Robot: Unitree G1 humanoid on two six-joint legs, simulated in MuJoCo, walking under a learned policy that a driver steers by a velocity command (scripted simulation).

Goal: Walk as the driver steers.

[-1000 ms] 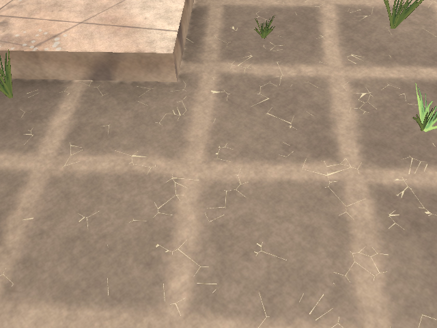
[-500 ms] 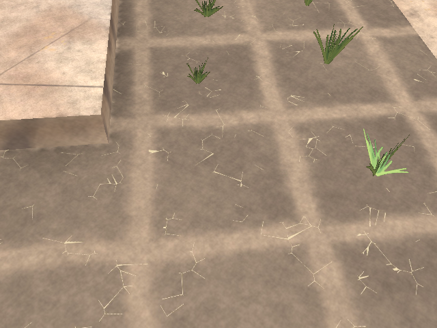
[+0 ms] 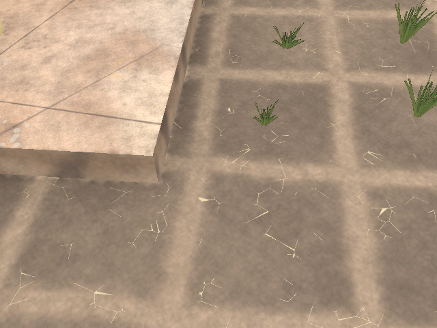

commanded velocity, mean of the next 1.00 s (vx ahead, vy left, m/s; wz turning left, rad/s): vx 0.50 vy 0.00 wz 0.39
